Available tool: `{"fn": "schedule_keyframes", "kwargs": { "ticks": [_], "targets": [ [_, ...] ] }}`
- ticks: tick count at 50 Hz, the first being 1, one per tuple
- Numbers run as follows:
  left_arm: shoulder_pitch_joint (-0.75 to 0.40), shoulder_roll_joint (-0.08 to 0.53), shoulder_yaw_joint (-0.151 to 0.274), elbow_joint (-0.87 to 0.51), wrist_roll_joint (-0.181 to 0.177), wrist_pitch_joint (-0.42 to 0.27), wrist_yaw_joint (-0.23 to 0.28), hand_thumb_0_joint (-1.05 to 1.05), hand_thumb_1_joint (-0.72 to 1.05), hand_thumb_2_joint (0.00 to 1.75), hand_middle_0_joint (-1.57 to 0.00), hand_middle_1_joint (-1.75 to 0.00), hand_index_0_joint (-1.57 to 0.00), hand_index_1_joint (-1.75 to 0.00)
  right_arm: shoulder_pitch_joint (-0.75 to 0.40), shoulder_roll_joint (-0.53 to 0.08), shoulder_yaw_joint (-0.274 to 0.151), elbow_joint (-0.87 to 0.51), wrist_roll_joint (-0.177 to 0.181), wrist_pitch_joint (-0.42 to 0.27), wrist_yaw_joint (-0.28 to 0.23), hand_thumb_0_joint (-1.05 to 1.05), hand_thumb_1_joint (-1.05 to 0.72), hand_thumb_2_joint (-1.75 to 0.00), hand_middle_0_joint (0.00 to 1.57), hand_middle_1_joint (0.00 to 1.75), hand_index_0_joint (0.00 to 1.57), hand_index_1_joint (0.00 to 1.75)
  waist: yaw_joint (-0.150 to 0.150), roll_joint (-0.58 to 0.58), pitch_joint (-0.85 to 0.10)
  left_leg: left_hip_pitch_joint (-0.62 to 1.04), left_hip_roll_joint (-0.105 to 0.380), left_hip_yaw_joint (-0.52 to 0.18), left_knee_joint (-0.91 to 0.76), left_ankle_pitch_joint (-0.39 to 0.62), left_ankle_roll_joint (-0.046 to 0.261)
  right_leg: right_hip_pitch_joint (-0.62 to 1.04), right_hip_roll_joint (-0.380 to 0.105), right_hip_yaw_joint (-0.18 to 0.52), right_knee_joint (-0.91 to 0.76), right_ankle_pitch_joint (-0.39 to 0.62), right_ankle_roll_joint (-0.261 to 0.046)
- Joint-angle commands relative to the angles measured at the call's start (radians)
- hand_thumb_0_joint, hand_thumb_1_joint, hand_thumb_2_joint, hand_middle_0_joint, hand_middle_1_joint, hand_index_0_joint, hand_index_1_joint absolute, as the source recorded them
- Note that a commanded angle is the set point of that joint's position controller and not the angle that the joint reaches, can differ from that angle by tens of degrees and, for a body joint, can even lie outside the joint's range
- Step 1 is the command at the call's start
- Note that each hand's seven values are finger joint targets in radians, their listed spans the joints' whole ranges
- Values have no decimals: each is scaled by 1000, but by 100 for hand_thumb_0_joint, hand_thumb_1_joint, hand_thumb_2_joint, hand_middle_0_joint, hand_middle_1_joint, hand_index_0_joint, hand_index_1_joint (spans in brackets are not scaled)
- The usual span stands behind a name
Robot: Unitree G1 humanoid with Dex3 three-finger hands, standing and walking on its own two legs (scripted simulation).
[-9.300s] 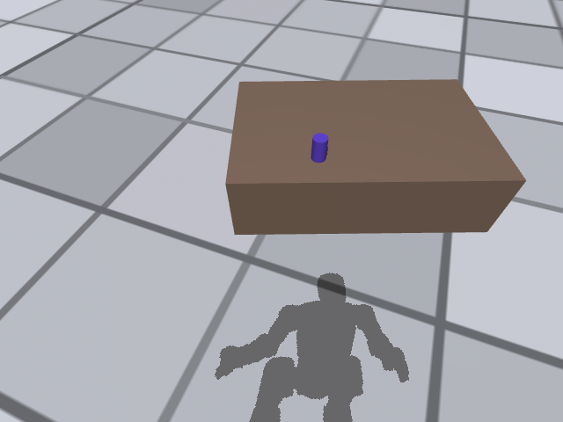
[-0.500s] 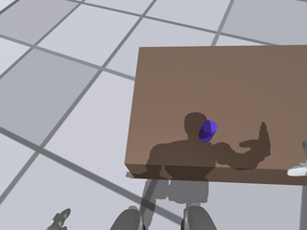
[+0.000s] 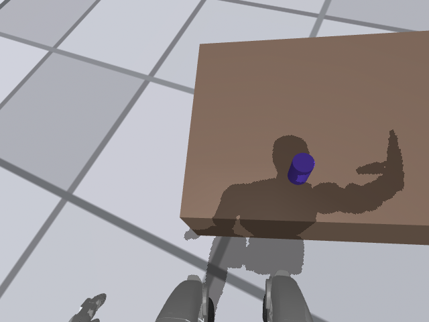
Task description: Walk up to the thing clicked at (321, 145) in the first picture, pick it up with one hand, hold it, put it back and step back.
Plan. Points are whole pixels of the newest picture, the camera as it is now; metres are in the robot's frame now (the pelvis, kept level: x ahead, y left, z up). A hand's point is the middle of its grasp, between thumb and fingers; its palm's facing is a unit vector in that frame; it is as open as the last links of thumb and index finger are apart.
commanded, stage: go down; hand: right
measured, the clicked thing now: (300, 169) +0.51 -0.19 -0.31
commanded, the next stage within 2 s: approach in 0.44 s
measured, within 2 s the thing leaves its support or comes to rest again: neither
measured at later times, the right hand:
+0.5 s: hand out of the picture +0.40 -0.38 +0.01, palm faces +0.20 +0.98 -0.10, open 17.3 cm
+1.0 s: hand (381, 166) +0.45 -0.33 -0.14, palm faces +0.13 +0.99 +0.01, open 17.4 cm
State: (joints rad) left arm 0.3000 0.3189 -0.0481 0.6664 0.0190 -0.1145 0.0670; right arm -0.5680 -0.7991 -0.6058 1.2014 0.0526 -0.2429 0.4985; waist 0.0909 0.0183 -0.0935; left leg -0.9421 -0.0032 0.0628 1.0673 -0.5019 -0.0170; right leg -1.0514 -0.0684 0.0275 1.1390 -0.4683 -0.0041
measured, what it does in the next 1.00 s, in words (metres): lowers itself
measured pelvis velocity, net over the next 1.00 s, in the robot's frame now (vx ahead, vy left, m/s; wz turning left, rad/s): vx -0.04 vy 0.00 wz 0.09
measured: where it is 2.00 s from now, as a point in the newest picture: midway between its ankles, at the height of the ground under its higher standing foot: outside the picture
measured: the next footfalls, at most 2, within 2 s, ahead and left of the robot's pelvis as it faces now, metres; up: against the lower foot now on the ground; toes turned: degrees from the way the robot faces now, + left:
none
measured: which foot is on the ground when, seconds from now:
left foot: down 0.00-1.00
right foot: down 0.00-1.00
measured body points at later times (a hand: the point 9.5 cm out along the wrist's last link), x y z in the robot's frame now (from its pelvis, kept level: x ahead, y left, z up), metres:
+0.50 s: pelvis -0.01 -0.01 -0.01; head +0.14 -0.06 +0.41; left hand +0.06 +0.27 -0.10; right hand +0.39 -0.43 +0.02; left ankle +0.00 +0.14 -0.65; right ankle +0.03 -0.11 -0.65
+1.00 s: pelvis -0.04 +0.00 -0.16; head +0.17 -0.06 +0.23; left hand +0.05 +0.28 -0.25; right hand +0.43 -0.38 -0.14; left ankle +0.00 +0.14 -0.65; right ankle +0.03 -0.11 -0.65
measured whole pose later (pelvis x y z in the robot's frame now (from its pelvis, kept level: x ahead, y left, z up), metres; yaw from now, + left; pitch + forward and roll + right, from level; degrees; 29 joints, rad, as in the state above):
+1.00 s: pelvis -0.04 +0.00 -0.16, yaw +5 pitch +35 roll +8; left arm 0.20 0.32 -0.12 0.61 0.07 -0.10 0.00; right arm -0.82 -0.83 -0.74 1.26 0.17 -0.59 0.59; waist 0.17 0.01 -0.15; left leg -1.64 -0.02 0.08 1.71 -0.69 -0.03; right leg -1.77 -0.09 0.08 1.79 -0.64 -0.01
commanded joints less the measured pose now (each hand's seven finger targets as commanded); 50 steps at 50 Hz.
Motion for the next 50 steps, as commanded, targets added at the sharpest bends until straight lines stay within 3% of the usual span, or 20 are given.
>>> {"fn": "schedule_keyframes", "kwargs": {
  "ticks": [1,7,11,13,16,17,23,24,26,27,29,30,31,32,35,36,40,42,46,50],
  "targets": [
    [134,197,72,-58,-1,-10,-2,0,91,90,-19,-30,-19,-30,-260,-363,-55,-185,33,-77,8,0,47,-6,6,4,5,4,-14,-201,-454,43,-26,-11,-97,291,46,470,9,50,-112,422,-24],
    [143,213,77,-42,-3,2,-10,0,91,91,-18,-30,-19,-30,-295,-405,-75,-199,33,-93,4,0,48,-5,6,4,5,4,-14,-222,-485,27,-25,-8,-85,284,48,490,4,62,-105,450,-17],
    [138,208,68,-46,-2,12,-17,0,91,90,-18,-30,-19,-30,-342,-431,-85,-205,29,-102,-4,0,49,-4,6,4,5,4,-13,-248,-457,8,-25,-10,-92,253,50,477,4,60,-112,396,-18],
    [138,211,72,-47,-2,13,-19,0,91,90,-19,-30,-19,-30,-311,-390,-62,-137,28,-95,0,0,49,-4,7,4,5,4,-2,-220,-426,10,-27,-6,-100,238,49,451,5,63,-123,349,-20],
    [143,203,60,-58,-2,22,-25,0,91,90,-19,-30,-19,-30,-338,-437,-84,-162,19,-97,-4,0,50,-5,6,4,5,4,-10,-227,-458,39,-25,-12,-97,270,51,435,13,46,-103,375,-28],
    [142,211,67,-56,-2,22,-25,0,91,90,-18,-30,-19,-30,-335,-399,-60,-134,24,-94,2,0,51,-5,6,4,5,4,3,-225,-442,8,-28,-8,-94,256,50,441,8,52,-103,371,-23],
    [146,210,60,-66,-4,25,-32,0,91,90,-19,-30,-19,-30,-381,-429,-70,-145,25,-105,0,0,52,-5,6,4,5,4,4,-223,-425,-3,-28,-8,-95,208,50,396,5,62,-114,275,-27],
    [147,218,64,-60,-5,25,-31,0,91,90,-18,-30,-19,-30,-365,-397,-54,-108,30,-102,6,0,54,-5,5,4,5,4,9,-220,-415,-30,-29,-3,-82,201,49,406,-2,78,-120,280,-20],
    [146,220,64,-64,-2,28,-31,0,91,90,-18,-30,-19,-30,-408,-445,-73,-162,27,-112,5,0,51,-4,6,4,5,4,1,-257,-456,-47,-28,-5,-78,201,50,446,-8,81,-112,311,-16],
    [149,222,64,-65,-3,27,-29,0,89,92,-19,-29,-18,-30,-406,-428,-65,-149,29,-109,4,0,59,-5,4,5,4,5,4,-251,-442,-60,-29,0,-78,186,50,454,-14,96,-126,296,-14],
    [153,218,59,-65,-3,31,-30,0,89,91,-19,-29,-18,-30,-413,-434,-72,-137,34,-113,4,0,52,-6,5,5,5,5,15,-247,-442,-45,-28,-6,-79,203,49,422,-8,82,-109,297,-18],
    [153,215,56,-65,-3,27,-31,0,89,91,-19,-29,-18,-30,-374,-384,-52,-77,41,-114,8,0,53,-6,5,5,5,5,23,-206,-413,-59,-31,-2,-70,199,48,379,-7,82,-97,280,-23],
    [145,207,49,-62,3,28,-34,0,89,91,-19,-29,-18,-30,-434,-420,-71,-135,45,-136,3,0,53,-6,5,5,5,5,20,-224,-400,-71,-30,-9,-56,191,50,336,-2,71,-74,253,-28],
    [148,207,47,-59,5,27,-35,0,89,91,-19,-29,-18,-30,-430,-407,-71,-100,47,-149,3,0,54,-6,5,5,4,5,29,-210,-405,-83,-31,-10,-40,199,50,315,2,63,-47,260,-30],
    [116,206,43,-51,19,12,-43,0,89,91,-19,-29,-18,-30,-435,-298,-31,-21,78,-206,26,0,55,-7,4,5,4,5,56,-181,-337,-254,-33,0,63,145,50,196,-16,91,35,217,-24],
    [104,188,26,-63,21,5,-47,0,88,91,-19,-29,-18,-30,-404,-274,-22,21,78,-230,33,0,57,-8,4,6,4,6,56,-177,-347,-291,-34,1,104,140,51,158,-15,91,74,224,-24],
    [89,200,21,-97,35,-14,-57,0,87,91,-18,-29,-18,-30,-452,-283,-64,-100,129,-343,65,0,54,-7,5,5,5,5,44,-251,-514,-449,-39,-1,272,108,53,89,-14,103,235,248,-17],
    [85,201,13,-97,34,-12,-63,0,88,91,-18,-29,-18,-30,-385,-269,-91,-38,156,-372,81,0,52,-5,6,4,5,4,40,-226,-507,-513,-41,9,346,105,49,9,-11,117,308,261,-16],
    [72,223,9,-89,45,0,-61,0,89,92,-18,-29,-17,-30,-506,-395,-169,-133,165,-419,95,0,51,-3,7,3,6,3,29,-308,-627,-610,-36,7,493,124,45,-37,-16,132,433,302,-4],
    [58,234,11,-70,70,15,-62,0,90,91,-18,-29,-17,-29,-670,-513,-209,-193,122,-420,93,0,50,-3,7,4,6,4,49,-366,-713,-669,-39,1,592,150,38,-117,-19,110,582,295,-8]
  ]
}}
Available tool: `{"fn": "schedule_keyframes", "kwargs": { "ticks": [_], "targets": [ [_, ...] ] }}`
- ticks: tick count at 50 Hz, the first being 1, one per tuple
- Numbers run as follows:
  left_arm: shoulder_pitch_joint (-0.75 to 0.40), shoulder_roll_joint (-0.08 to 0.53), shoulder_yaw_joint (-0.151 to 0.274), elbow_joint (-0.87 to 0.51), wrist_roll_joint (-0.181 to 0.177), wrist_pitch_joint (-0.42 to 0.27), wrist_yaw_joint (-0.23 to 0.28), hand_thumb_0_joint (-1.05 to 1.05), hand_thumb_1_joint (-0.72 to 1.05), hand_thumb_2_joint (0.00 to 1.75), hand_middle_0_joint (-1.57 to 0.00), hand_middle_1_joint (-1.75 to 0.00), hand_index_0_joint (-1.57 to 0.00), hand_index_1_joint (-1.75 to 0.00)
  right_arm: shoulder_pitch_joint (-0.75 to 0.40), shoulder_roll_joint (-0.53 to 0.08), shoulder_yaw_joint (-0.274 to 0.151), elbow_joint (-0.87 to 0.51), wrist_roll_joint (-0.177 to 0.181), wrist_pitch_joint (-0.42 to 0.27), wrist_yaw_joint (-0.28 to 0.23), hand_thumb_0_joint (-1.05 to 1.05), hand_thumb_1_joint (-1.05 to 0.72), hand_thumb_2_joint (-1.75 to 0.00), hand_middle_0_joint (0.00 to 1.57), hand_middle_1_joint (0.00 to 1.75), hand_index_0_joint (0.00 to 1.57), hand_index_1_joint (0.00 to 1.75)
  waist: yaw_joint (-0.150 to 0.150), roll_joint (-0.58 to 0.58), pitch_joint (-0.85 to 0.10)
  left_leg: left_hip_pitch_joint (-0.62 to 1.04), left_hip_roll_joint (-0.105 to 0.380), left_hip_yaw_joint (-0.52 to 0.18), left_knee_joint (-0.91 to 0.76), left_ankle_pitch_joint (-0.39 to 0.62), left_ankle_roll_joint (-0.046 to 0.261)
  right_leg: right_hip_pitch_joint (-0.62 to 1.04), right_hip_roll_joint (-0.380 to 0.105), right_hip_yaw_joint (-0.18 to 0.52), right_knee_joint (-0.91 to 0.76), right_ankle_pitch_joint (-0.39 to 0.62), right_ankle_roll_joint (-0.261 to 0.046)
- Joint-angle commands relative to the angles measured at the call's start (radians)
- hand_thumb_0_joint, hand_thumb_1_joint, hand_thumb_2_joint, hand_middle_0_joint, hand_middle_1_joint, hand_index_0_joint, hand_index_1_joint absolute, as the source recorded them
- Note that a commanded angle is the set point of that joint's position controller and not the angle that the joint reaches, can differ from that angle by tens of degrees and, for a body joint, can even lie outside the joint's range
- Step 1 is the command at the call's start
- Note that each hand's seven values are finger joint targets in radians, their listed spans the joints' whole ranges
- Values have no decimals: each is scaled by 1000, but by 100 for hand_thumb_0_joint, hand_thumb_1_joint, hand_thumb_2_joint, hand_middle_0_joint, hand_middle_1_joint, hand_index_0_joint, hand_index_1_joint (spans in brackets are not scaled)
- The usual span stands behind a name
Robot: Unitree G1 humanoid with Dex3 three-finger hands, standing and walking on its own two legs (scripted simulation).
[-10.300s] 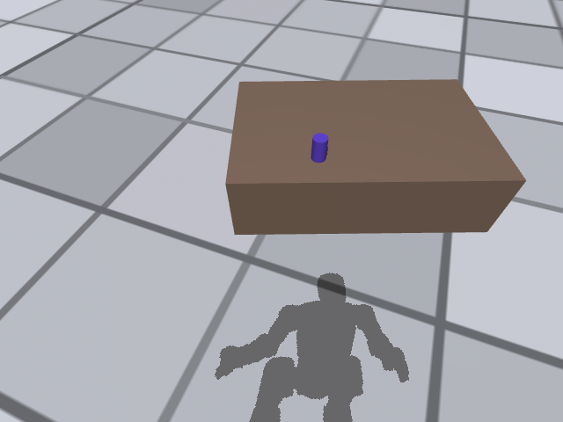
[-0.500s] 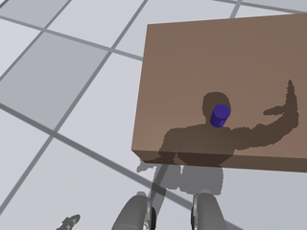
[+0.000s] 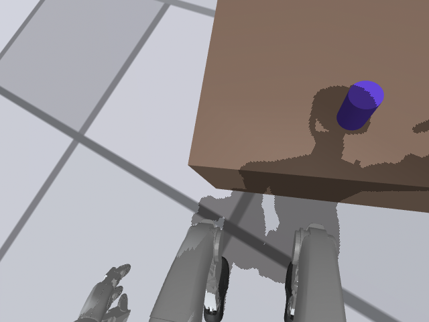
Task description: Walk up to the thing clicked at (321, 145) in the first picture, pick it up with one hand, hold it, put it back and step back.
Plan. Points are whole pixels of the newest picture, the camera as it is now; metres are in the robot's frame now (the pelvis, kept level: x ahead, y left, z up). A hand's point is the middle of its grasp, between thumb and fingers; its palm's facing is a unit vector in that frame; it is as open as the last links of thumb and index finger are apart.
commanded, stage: approach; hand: right
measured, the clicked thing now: (357, 107) +0.53 -0.23 -0.15
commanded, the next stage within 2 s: close in in 0.10 s
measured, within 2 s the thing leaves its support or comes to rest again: neither
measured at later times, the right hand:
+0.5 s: hand (387, 111) +0.51 -0.28 -0.12, palm faces +0.19 +0.98 -0.03, open 17.1 cm
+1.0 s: hand (369, 107) +0.52 -0.24 -0.12, palm faces +0.22 +0.98 -0.02, open 17.1 cm
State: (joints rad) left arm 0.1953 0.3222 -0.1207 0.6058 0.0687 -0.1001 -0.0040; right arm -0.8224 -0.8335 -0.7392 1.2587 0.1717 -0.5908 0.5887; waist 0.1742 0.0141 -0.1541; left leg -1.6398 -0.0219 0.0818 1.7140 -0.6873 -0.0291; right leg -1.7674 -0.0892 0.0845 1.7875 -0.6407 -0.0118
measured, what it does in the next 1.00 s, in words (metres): lowers itself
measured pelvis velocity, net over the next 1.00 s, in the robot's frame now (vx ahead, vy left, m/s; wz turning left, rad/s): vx -0.03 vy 0.02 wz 0.03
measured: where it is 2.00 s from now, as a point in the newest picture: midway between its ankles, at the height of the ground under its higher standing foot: (254, 304)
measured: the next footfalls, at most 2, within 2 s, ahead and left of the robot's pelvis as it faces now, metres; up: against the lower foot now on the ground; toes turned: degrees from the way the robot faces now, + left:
none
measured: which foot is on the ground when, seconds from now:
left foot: down 0.00-1.00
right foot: down 0.00-1.00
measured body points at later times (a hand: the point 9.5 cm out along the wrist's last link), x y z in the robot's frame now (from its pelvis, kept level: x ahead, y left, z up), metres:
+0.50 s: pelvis -0.04 +0.02 -0.14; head +0.19 -0.04 +0.24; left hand +0.00 +0.29 -0.24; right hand +0.49 -0.33 -0.12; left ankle +0.05 +0.14 -0.49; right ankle +0.06 -0.11 -0.49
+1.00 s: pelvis -0.03 +0.02 -0.13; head +0.20 -0.03 +0.25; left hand +0.04 +0.30 -0.24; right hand +0.50 -0.29 -0.11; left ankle +0.05 +0.14 -0.49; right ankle +0.06 -0.11 -0.49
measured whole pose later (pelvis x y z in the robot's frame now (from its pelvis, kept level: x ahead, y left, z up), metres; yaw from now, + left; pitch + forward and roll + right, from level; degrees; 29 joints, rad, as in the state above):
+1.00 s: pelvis -0.03 +0.02 -0.13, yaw +2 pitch +36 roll +6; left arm 0.18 0.31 -0.08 0.60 0.09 0.06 -0.04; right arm -0.96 -0.63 -0.56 1.01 0.04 -0.40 0.19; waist 0.19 0.00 -0.10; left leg -2.06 -0.04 0.10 2.15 -0.72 0.01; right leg -2.17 -0.10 0.13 2.18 -0.65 0.02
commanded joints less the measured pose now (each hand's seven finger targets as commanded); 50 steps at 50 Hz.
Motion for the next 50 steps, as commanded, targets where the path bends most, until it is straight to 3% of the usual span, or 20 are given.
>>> {"fn": "schedule_keyframes", "kwargs": {
  "ticks": [1,5,6,7,8,10,11,13,17,19,20,21,23,25,29,31,36,43,47,50],
  "targets": [
    [164,233,82,-3,25,3,7,0,90,91,-18,-29,-18,-30,-441,-484,-78,-247,-4,-67,1,0,48,-3,7,3,6,3,-28,-373,-672,12,-21,-15,-31,323,51,575,2,51,-43,443,1],
    [173,248,84,0,36,24,-7,0,91,91,-18,-29,-18,-29,-489,-444,-23,-247,-65,-4,-25,0,45,-4,7,4,6,4,-12,-446,-783,-53,-22,7,48,269,57,608,-3,68,1,392,15],
    [172,244,84,6,39,30,-10,0,91,91,-18,-29,-18,-29,-509,-400,12,-237,-75,17,-34,0,44,-4,7,4,6,4,6,-448,-778,-78,-24,16,64,267,57,601,-7,73,20,387,14],
    [172,242,82,10,40,37,-13,0,91,90,-18,-29,-18,-29,-554,-425,5,-255,-85,28,-54,0,43,-4,7,4,6,4,2,-456,-763,-101,-26,14,78,247,60,551,-3,61,40,352,10],
    [178,241,76,16,41,42,-15,0,91,90,-18,-29,-18,-29,-549,-396,23,-218,-90,42,-67,0,45,-4,7,4,5,4,25,-417,-729,-117,-28,31,98,246,58,503,-4,69,59,334,10],
    [171,237,69,12,41,52,-21,0,91,90,-19,-29,-19,-29,-599,-398,30,-270,-98,46,-102,0,45,-3,7,3,6,3,24,-422,-708,-165,-30,40,134,211,62,436,-1,66,90,271,7],
    [164,240,68,13,42,55,-25,0,90,89,-19,-30,-19,-30,-569,-333,72,-214,-102,57,-111,0,46,-3,7,3,6,3,43,-398,-676,-167,-33,48,136,181,61,383,4,64,105,217,4],
    [173,235,59,1,43,70,-31,0,90,89,-19,-30,-19,-29,-582,-410,20,-302,-113,54,-155,0,45,-3,7,3,6,3,12,-394,-704,-133,-33,48,166,204,62,328,10,46,133,220,0],
    [163,229,60,-10,38,93,-40,0,91,89,-19,-30,-20,-29,-529,-275,72,-250,-115,85,-220,0,45,-3,7,3,5,3,27,-334,-611,-180,-38,65,193,132,63,202,13,45,150,93,-6],
    [163,235,63,-37,31,106,-39,0,91,89,-19,-30,-19,-29,-576,-385,30,-389,-132,86,-258,0,45,-3,7,3,5,3,-19,-387,-692,-137,-37,50,197,129,68,204,19,26,143,83,-6],
    [164,234,70,-42,27,113,-38,0,91,89,-19,-30,-19,-29,-559,-356,51,-390,-142,98,-271,0,45,-3,6,3,5,3,-17,-383,-705,-139,-37,53,199,109,68,201,19,27,133,61,-4],
    [158,224,74,-49,26,116,-40,0,90,89,-19,-30,-19,-29,-514,-271,102,-341,-141,114,-278,0,43,-3,6,3,5,3,-3,-358,-677,-130,-40,53,190,93,66,167,18,18,137,41,-8],
    [164,214,72,-47,18,119,-34,0,91,89,-19,-29,-19,-29,-561,-297,78,-442,-128,113,-302,0,43,-4,6,3,5,3,-6,-358,-679,-140,-41,49,185,81,66,150,18,15,138,15,-12],
    [188,210,77,-44,13,128,-28,0,91,90,-18,-30,-19,-29,-564,-321,50,-504,-116,119,-325,0,45,-3,6,3,5,3,-10,-347,-722,-93,-42,45,182,141,63,165,17,8,152,77,-14],
    [196,177,74,-34,10,132,-23,0,90,90,-19,-29,-19,-29,-483,-168,119,-400,-106,147,-344,0,46,-4,5,3,4,3,24,-256,-604,-91,-48,36,158,158,57,66,12,4,168,74,-25],
    [187,186,82,-46,12,134,-20,0,90,90,-19,-30,-19,-29,-465,-194,103,-403,-113,144,-355,0,46,-4,6,4,5,4,14,-246,-581,-84,-47,26,155,157,57,28,13,-2,177,71,-29],
    [186,183,87,-42,14,141,-24,0,90,90,-20,-30,-20,-30,-441,-104,140,-359,-106,139,-355,0,45,-5,6,4,5,4,26,-224,-533,-109,-45,32,163,170,57,27,12,6,172,86,-30],
    [200,190,106,-30,22,146,-24,0,90,90,-19,-30,-20,-30,-525,-102,150,-469,-104,116,-375,0,45,-5,5,4,4,4,17,-281,-668,-94,-43,33,189,256,60,162,6,8,188,197,-20],
    [189,188,112,-28,26,153,-25,0,85,94,-19,-29,-18,-30,-530,-98,158,-488,-114,112,-396,0,36,-10,5,5,4,5,3,-314,-696,-95,-43,30,189,241,64,191,6,1,177,187,-14],
    [190,186,113,-18,31,158,-24,0,84,94,-19,-28,-17,-31,-533,-82,167,-478,-120,111,-405,0,37,-10,6,5,5,5,15,-301,-676,-81,-40,30,193,265,60,173,8,1,183,201,-14]
  ]
}}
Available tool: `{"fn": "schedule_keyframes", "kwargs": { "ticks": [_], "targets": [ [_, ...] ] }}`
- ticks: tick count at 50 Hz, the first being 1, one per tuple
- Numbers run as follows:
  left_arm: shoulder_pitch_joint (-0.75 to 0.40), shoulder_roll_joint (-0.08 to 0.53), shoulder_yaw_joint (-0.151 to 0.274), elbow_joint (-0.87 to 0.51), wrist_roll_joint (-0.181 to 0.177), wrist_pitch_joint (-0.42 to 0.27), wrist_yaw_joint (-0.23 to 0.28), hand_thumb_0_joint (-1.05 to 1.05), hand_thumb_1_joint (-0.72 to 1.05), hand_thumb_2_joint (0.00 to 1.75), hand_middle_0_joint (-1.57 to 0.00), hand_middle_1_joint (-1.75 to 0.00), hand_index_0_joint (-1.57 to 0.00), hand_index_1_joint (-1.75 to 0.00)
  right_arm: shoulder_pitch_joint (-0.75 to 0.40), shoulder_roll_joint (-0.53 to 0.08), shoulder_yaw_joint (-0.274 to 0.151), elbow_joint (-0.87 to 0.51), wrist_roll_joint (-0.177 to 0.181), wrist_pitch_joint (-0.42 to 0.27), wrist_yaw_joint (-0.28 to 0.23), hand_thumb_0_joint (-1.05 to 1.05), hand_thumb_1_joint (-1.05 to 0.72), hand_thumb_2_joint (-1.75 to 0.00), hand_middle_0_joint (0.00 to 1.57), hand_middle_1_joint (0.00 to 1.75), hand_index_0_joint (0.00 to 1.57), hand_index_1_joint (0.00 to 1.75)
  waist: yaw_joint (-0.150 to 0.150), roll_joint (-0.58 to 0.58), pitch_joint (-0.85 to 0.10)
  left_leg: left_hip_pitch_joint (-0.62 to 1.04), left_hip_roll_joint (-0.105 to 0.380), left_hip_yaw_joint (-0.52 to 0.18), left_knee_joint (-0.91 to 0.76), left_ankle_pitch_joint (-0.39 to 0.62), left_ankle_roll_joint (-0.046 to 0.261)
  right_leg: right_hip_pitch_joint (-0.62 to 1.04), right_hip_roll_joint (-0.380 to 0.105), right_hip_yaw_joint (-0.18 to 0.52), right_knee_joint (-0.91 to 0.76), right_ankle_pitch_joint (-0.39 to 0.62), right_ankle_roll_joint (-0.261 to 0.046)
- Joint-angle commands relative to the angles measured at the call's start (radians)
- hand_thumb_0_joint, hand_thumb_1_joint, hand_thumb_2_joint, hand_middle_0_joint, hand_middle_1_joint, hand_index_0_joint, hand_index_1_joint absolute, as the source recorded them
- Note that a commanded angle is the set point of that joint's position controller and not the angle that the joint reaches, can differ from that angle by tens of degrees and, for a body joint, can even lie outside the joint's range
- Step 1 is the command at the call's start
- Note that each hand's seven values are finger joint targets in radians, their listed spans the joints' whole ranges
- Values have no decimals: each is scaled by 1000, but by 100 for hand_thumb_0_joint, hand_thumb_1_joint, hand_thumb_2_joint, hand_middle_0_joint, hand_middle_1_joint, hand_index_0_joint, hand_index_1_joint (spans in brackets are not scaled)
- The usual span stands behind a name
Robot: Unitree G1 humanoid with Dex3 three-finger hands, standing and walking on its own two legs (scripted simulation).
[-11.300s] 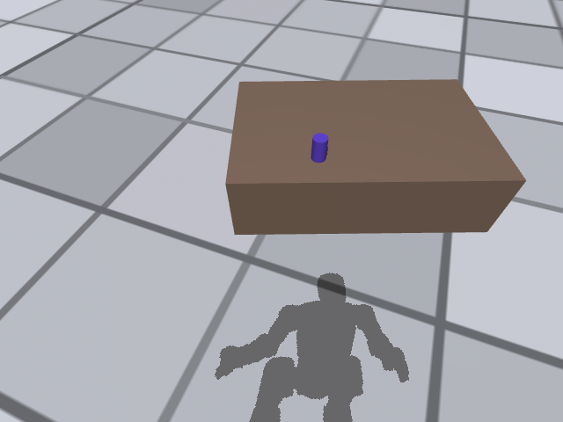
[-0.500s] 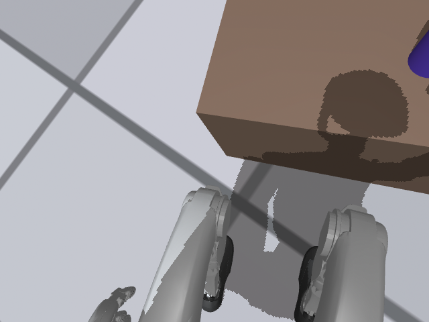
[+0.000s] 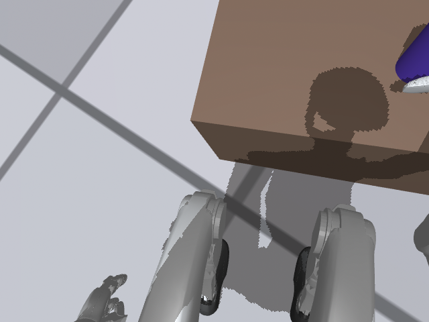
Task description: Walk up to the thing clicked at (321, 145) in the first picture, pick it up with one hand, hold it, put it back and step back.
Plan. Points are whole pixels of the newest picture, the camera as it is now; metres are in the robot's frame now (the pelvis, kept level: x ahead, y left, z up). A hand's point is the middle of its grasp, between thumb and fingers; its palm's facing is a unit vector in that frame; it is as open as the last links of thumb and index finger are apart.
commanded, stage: close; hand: right
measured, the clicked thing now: out of the picture +0.55 -0.27 -0.02
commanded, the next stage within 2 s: settle in 0.86 s
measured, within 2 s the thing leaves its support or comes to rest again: leaves its support in 1.12 s
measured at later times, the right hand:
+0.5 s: hand out of the picture +0.55 -0.28 +0.01, palm faces +0.25 +0.97 -0.03, open 15.9 cm
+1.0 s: hand out of the picture +0.55 -0.28 +0.01, palm faces +0.26 +0.96 -0.03, open 9.1 cm
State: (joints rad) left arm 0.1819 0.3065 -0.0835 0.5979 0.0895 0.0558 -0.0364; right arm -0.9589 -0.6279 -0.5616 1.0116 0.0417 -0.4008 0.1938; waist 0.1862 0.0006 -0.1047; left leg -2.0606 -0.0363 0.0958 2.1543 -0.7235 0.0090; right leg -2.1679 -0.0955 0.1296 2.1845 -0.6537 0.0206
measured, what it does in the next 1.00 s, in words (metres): stands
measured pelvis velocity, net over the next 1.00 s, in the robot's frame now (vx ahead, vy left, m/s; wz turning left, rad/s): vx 0.00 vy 0.00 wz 0.01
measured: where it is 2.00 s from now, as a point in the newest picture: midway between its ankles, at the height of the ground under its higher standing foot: (255, 294)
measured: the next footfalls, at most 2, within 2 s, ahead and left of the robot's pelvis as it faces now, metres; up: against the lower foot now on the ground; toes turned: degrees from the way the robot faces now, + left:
none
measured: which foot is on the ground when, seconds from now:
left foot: down 0.00-1.00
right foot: down 0.00-1.00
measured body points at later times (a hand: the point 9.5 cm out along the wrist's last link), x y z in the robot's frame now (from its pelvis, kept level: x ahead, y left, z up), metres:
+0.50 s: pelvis +0.00 +0.00 -0.01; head +0.23 -0.06 +0.37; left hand +0.06 +0.27 -0.12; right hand +0.54 -0.33 +0.01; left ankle +0.08 +0.11 -0.36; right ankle +0.08 -0.14 -0.36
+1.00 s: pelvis +0.00 +0.00 -0.01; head +0.23 -0.06 +0.37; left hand +0.05 +0.27 -0.12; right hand +0.53 -0.33 +0.01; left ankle +0.08 +0.11 -0.36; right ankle +0.08 -0.14 -0.36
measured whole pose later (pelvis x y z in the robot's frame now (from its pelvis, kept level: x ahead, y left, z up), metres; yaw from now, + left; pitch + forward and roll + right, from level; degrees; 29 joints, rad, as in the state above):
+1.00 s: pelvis +0.00 +0.00 -0.01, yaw +1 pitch +35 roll +7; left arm 0.20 0.29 -0.11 0.59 0.09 0.09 -0.04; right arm -1.02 -0.67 -0.54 1.04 0.02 -0.37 0.15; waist 0.21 -0.01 -0.08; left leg -2.08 -0.04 0.10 2.18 -0.71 0.00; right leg -2.20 -0.09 0.14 2.21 -0.64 0.01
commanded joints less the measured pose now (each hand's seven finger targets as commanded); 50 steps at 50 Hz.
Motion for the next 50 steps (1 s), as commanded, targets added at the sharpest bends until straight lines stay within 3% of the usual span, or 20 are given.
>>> {"fn": "schedule_keyframes", "kwargs": {
  "ticks": [1,4,5,10,13,14,17,18,21,25,28,31,34,35,39,42,44,47,48,50],
  "targets": [
    [194,201,78,-16,8,2,9,0,84,94,-19,-28,-18,-30,-395,-286,-9,-224,9,-77,-11,0,40,-8,8,5,6,5,0,-278,-729,338,-27,13,-250,298,22,567,14,-45,-210,210,-48],
    [201,201,77,-16,8,6,10,0,85,94,-19,-29,-18,-30,-373,-280,-11,-193,9,-69,-10,0,42,-6,9,5,8,5,14,-234,-710,363,-28,12,-254,329,17,536,13,-46,-191,233,-53],
    [191,201,76,-16,8,7,9,0,84,94,-19,-28,-17,-30,-373,-279,-11,-193,14,-71,-9,0,45,-5,10,5,9,5,6,-232,-694,365,-27,8,-254,314,17,502,16,-48,-190,212,-55],
    [192,203,72,-23,7,10,8,0,89,91,-20,-30,-20,-31,-392,-287,-9,-152,8,-70,0,0,45,-1,22,8,20,8,27,-191,-672,360,-29,13,-262,270,14,455,17,-44,-187,159,-59],
    [187,207,68,-26,7,11,8,0,90,91,-20,-30,-20,-30,-416,-317,-21,-168,8,-74,-1,0,47,-3,26,11,24,11,14,-226,-681,335,-29,17,-250,252,18,479,18,-45,-193,151,-55],
    [197,207,66,-20,10,12,7,0,90,90,-20,-30,-20,-31,-421,-308,-10,-138,2,-72,-1,0,46,-3,28,13,27,13,28,-228,-679,334,-31,21,-245,249,18,474,18,-42,-191,149,-54],
    [201,211,63,-19,11,14,8,0,90,91,-20,-30,-20,-30,-454,-319,-16,-144,1,-73,-10,0,45,-7,32,17,30,17,27,-247,-676,314,-30,23,-235,243,21,486,17,-42,-191,145,-51],
    [192,207,60,-19,13,14,7,0,89,91,-20,-30,-20,-31,-478,-307,4,-159,-3,-77,-11,0,43,-8,36,20,35,20,33,-259,-670,303,-31,26,-239,217,22,474,19,-40,-196,116,-52],
    [208,208,57,-19,16,18,7,0,90,91,-20,-30,-20,-30,-472,-316,3,-154,-16,-71,-21,0,42,-11,37,21,35,21,34,-266,-689,312,-31,29,-231,247,21,504,17,-41,-186,151,-49],
    [206,217,57,-22,14,20,9,0,89,91,-20,-30,-19,-30,-502,-328,6,-161,-21,-66,-30,0,39,-19,52,34,51,34,36,-289,-677,285,-30,34,-227,213,25,495,19,-35,-197,118,-46],
    [217,219,53,-19,15,24,8,0,89,91,-20,-30,-19,-30,-498,-328,4,-149,-22,-59,-37,0,34,-27,64,45,63,45,39,-309,-695,281,-29,40,-214,246,26,538,18,-31,-193,165,-43],
    [230,211,48,-23,15,31,8,0,89,91,-19,-29,-19,-30,-488,-349,-8,-149,-22,-49,-40,0,27,-35,75,55,74,55,35,-269,-715,354,-30,28,-221,309,18,491,17,-41,-166,213,-51],
    [228,214,47,-26,12,35,7,0,89,91,-19,-29,-19,-30,-479,-347,-15,-133,-21,-41,-43,0,18,-45,89,66,88,67,40,-267,-682,340,-31,30,-225,279,19,467,18,-38,-174,181,-51],
    [224,212,48,-24,12,34,7,0,89,92,-19,-29,-19,-30,-450,-311,1,-124,-20,-38,-41,0,14,-48,95,71,94,71,42,-258,-674,327,-32,37,-222,284,20,482,16,-35,-176,190,-51],
    [222,215,52,-33,10,41,6,0,89,91,-19,-29,-19,-29,-438,-344,-12,-169,-29,-37,-39,0,-1,-63,108,86,107,86,22,-290,-688,313,-32,34,-218,282,25,509,16,-38,-185,200,-48],
    [229,210,51,-10,9,42,7,0,89,91,-19,-29,-18,-29,-413,-286,13,-127,-14,-32,-32,0,-13,-73,116,95,115,95,50,-258,-640,309,-31,43,-221,276,21,482,16,-28,-181,184,-51],
    [221,208,51,-35,4,38,9,0,89,91,-19,-28,-18,-29,-457,-352,-23,-204,-5,-41,-40,0,-21,-82,121,103,120,103,29,-259,-691,347,-32,32,-236,271,21,473,18,-37,-182,172,-54],
    [226,216,64,-12,6,36,11,0,90,90,-19,-29,-19,-29,-445,-273,24,-185,-6,-35,-40,0,-34,-95,126,114,125,114,48,-279,-667,281,-31,44,-228,225,26,509,17,-27,-203,136,-46],
    [215,214,62,-26,5,34,12,0,90,90,-19,-29,-19,-29,-449,-285,16,-207,-7,-39,-45,0,-34,-99,128,117,127,117,32,-301,-669,272,-30,41,-228,229,29,528,18,-31,-208,143,-45],
    [227,213,65,-18,5,34,13,0,87,92,-21,-30,-20,-31,-438,-294,16,-200,-15,-37,-49,0,-47,-115,129,133,131,133,32,-295,-686,284,-29,42,-223,241,28,538,18,-30,-209,159,-43]
  ]
}}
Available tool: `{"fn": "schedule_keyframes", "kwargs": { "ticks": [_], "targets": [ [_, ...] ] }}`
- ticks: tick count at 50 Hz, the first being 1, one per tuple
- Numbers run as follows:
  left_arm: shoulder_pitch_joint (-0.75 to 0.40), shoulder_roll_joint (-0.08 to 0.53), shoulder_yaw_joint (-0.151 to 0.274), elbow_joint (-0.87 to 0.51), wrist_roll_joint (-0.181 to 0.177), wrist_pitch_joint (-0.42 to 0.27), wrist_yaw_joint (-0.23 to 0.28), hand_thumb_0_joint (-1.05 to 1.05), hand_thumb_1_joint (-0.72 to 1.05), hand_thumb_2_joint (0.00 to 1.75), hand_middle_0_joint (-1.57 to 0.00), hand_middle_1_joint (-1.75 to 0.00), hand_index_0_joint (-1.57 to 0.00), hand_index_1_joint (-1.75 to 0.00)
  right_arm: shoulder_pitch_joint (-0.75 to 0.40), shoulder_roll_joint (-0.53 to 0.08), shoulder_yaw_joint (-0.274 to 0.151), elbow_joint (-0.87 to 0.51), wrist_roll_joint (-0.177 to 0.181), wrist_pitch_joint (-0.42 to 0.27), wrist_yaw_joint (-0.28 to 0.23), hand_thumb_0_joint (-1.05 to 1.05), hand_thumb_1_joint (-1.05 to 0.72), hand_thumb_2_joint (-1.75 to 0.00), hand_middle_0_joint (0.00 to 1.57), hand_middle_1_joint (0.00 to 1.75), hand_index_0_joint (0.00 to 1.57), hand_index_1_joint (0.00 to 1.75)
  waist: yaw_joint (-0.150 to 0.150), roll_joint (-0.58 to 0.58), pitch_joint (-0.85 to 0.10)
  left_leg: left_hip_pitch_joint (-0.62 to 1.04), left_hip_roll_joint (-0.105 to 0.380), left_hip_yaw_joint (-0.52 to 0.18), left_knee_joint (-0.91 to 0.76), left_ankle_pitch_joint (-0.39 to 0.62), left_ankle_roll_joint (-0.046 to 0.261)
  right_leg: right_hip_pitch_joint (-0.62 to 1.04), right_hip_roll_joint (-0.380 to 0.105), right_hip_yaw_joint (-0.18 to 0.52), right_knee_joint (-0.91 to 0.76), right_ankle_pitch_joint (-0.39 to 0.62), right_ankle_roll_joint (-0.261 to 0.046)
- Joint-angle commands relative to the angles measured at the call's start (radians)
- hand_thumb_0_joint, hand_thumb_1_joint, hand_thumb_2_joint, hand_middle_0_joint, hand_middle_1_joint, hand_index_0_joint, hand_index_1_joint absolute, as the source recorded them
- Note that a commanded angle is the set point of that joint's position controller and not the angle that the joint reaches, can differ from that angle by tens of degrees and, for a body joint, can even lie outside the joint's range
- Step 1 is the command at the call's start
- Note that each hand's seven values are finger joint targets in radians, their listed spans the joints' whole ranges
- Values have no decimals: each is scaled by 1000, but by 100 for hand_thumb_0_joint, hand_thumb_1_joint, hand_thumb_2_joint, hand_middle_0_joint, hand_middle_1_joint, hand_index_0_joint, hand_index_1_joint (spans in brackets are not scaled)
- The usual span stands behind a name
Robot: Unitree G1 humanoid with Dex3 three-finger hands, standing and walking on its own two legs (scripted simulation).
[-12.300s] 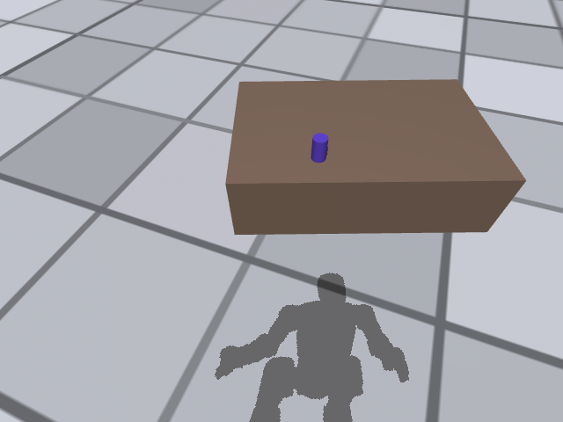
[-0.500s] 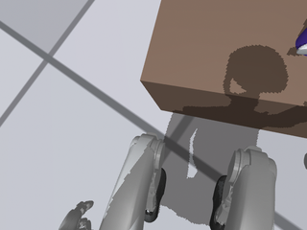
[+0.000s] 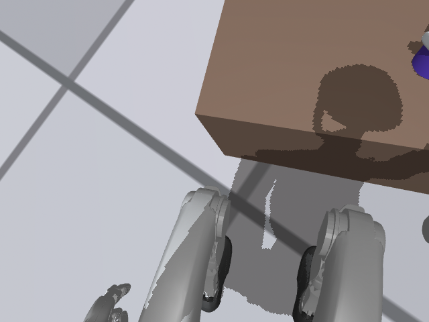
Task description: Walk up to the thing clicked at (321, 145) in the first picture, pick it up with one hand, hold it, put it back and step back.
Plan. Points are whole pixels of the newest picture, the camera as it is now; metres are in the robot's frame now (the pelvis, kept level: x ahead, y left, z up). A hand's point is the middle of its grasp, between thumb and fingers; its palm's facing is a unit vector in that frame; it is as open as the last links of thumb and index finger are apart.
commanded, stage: settle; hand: right
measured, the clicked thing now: out of the picture +0.56 -0.28 +0.00
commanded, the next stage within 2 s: lift in 1.30 s
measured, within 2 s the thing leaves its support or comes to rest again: leaves its support in 0.12 s
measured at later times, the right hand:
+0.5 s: hand out of the picture +0.55 -0.28 +0.09, palm faces +0.28 +0.96 -0.04, open 9.3 cm
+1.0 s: hand out of the picture +0.55 -0.29 +0.13, palm faces +0.30 +0.95 -0.02, open 9.3 cm
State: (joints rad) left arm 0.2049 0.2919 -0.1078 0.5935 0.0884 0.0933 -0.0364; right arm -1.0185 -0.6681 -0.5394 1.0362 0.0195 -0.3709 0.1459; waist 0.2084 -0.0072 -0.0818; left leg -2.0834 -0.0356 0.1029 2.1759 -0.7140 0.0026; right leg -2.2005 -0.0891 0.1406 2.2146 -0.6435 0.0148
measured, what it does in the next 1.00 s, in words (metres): rises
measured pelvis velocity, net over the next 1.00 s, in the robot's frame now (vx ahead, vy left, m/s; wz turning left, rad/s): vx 0.02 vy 0.00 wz -0.04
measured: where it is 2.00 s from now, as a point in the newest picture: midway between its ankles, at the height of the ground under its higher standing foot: (258, 293)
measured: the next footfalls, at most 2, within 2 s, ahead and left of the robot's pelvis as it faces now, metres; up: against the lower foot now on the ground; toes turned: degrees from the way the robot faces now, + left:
none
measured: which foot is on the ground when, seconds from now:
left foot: down 0.00-1.00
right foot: down 0.00-1.00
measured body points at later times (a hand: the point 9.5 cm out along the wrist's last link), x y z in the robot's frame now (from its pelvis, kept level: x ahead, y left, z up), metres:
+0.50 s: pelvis +0.01 +0.00 +0.05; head +0.22 -0.05 +0.44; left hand +0.08 +0.28 -0.06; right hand +0.53 -0.33 +0.10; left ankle +0.09 +0.11 -0.35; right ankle +0.09 -0.14 -0.35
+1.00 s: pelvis +0.02 +0.00 +0.10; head +0.24 -0.06 +0.49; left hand +0.10 +0.28 -0.01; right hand +0.53 -0.34 +0.14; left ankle +0.09 +0.11 -0.35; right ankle +0.09 -0.14 -0.35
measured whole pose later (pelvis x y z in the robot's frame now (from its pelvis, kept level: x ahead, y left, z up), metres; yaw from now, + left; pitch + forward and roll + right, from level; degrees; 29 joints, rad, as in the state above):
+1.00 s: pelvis +0.02 +0.00 +0.10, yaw -2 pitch +37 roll +6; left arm 0.22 0.29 -0.02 0.63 0.04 0.05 -0.01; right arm -0.98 -0.60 -0.50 1.02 0.06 -0.33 0.14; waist 0.17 -0.03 -0.16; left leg -1.80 -0.03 0.07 1.85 -0.70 0.00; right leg -1.91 -0.09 0.09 1.89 -0.64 0.01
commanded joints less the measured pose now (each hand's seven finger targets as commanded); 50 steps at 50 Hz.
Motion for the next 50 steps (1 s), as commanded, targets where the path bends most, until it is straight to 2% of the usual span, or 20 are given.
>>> {"fn": "schedule_keyframes", "kwargs": {
  "ticks": [1,3,4,7,11,17,20,21,23,30,31,33,35,39,45,46,47,48,49,50],
  "targets": [
    [202,227,88,-12,6,-3,13,0,88,91,-21,-30,-20,-31,-407,-281,-8,-261,6,-73,-1,0,-51,-123,134,139,136,140,-1,-302,-733,318,-30,31,-243,232,36,575,12,-43,-241,150,-37],
    [203,231,91,-3,5,-2,16,0,88,91,-20,-30,-20,-30,-384,-279,-19,-246,13,-64,-3,0,-53,-137,137,146,140,146,-1,-310,-737,311,-29,32,-244,248,36,610,10,-43,-242,178,-34],
    [209,232,94,-2,5,-2,17,0,88,91,-20,-30,-20,-30,-390,-256,-7,-261,18,-60,0,0,-54,-137,138,147,140,147,7,-313,-741,319,-27,34,-243,262,37,620,10,-40,-245,196,-33],
    [195,220,94,-12,-2,-4,22,0,88,91,-20,-29,-19,-30,-441,-283,-18,-305,26,-58,-11,0,-54,-143,141,153,144,153,-7,-303,-771,351,-28,20,-271,234,36,606,12,-49,-260,151,-37],
    [198,218,105,0,-8,-10,30,0,88,91,-20,-29,-19,-30,-410,-268,-4,-298,27,-42,-15,0,-49,-147,142,156,146,156,-4,-265,-774,407,-29,6,-316,233,30,587,13,-62,-271,133,-45],
    [202,200,116,-10,-25,-14,37,0,89,91,-20,-29,-19,-30,-387,-260,2,-298,27,-8,-22,0,-35,-139,141,152,146,152,-18,-228,-789,492,-29,-10,-377,274,27,613,12,-71,-315,173,-48],
    [201,206,125,-1,-31,-19,40,0,89,91,-20,-30,-20,-30,-328,-222,5,-226,34,12,-21,0,-35,-134,140,148,143,148,-6,-205,-701,455,-30,-2,-407,221,29,600,13,-63,-357,121,-48],
    [206,205,127,3,-32,-21,39,0,89,91,-20,-30,-20,-30,-333,-203,13,-237,39,12,-19,0,-36,-134,140,148,143,148,-3,-202,-697,458,-29,-2,-412,241,28,615,12,-62,-360,138,-50],
    [196,194,124,-13,-38,-23,39,0,89,91,-20,-29,-20,-30,-339,-245,0,-265,34,8,-18,0,-31,-131,137,145,141,145,-25,-214,-714,484,-25,-11,-426,244,30,628,15,-67,-381,149,-50],
    [199,199,146,-4,-43,-38,41,0,88,91,-20,-30,-19,-30,-332,-204,14,-251,47,-5,-11,0,-32,-127,134,141,138,141,-17,-216,-696,472,-24,-15,-475,235,33,710,13,-59,-444,148,-50],
    [193,183,137,-10,-45,-40,41,0,89,91,-20,-29,-19,-30,-382,-226,17,-296,47,-15,-11,0,-32,-127,134,141,138,141,-25,-232,-720,496,-22,-27,-490,240,35,716,14,-67,-449,150,-53],
    [195,180,139,-8,-45,-42,42,0,89,91,-20,-29,-19,-30,-373,-229,13,-295,44,-21,-11,0,-32,-127,134,141,137,141,-35,-233,-753,513,-22,-26,-494,265,33,765,13,-66,-457,189,-51],
    [206,209,162,8,-44,-47,44,0,89,91,-20,-30,-19,-30,-342,-201,17,-231,51,-17,-7,0,-33,-128,134,142,137,142,-16,-230,-719,498,-20,-21,-502,263,33,780,13,-58,-470,192,-48],
    [208,209,163,12,-43,-51,42,0,89,91,-20,-30,-19,-30,-363,-201,24,-238,47,-28,-4,0,-32,-127,134,141,137,141,-21,-257,-718,485,-16,-18,-513,259,38,837,14,-47,-502,213,-42],
    [218,183,151,6,-46,-52,38,0,89,90,-20,-30,-19,-30,-369,-222,8,-273,52,-40,-6,0,-31,-128,134,142,138,143,-29,-220,-797,588,-17,-30,-547,346,29,867,14,-57,-498,298,-51],
    [220,217,172,15,-46,-53,40,0,89,90,-20,-30,-19,-30,-312,-199,3,-191,55,-31,-4,0,-33,-129,134,142,137,142,-26,-214,-759,563,-15,-24,-545,332,30,876,17,-53,-508,297,-46],
    [211,191,156,8,-45,-52,37,0,89,90,-20,-30,-19,-30,-366,-201,15,-254,54,-40,-5,0,-33,-129,134,143,137,143,-29,-221,-758,570,-17,-28,-553,323,31,858,16,-54,-516,279,-50],
    [216,204,164,15,-46,-53,38,0,89,90,-20,-30,-19,-30,-340,-182,21,-199,51,-33,-4,0,-34,-130,134,143,137,143,-20,-221,-738,547,-15,-24,-554,320,31,885,16,-50,-523,287,-46],
    [217,192,157,10,-45,-52,35,0,89,90,-20,-30,-19,-30,-365,-196,15,-254,50,-41,-7,0,-32,-130,133,143,136,143,-32,-237,-754,549,-17,-27,-556,324,34,897,14,-49,-528,298,-46],
    [218,193,157,11,-43,-51,34,0,89,90,-20,-30,-19,-30,-359,-186,24,-230,43,-42,-6,0,-33,-129,134,143,137,143,-25,-236,-740,542,-15,-24,-555,325,34,905,15,-50,-529,305,-44]
  ]
}}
